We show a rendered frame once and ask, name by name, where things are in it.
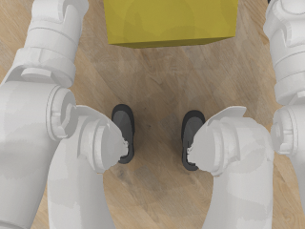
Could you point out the left robot upper arm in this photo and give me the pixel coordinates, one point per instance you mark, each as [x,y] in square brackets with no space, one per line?
[34,118]

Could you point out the right robot upper arm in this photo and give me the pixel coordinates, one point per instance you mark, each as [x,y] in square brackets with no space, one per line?
[288,138]

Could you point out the carton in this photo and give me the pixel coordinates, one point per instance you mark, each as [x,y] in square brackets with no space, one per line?
[141,24]

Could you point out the robot right forearm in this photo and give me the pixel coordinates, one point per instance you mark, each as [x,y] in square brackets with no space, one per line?
[285,29]

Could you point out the robot right thigh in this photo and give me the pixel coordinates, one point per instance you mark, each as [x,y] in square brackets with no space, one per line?
[234,149]

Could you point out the robot left forearm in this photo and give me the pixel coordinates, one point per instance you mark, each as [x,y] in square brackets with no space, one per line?
[51,44]

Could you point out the left robot foot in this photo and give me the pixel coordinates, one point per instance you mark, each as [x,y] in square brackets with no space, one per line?
[122,117]

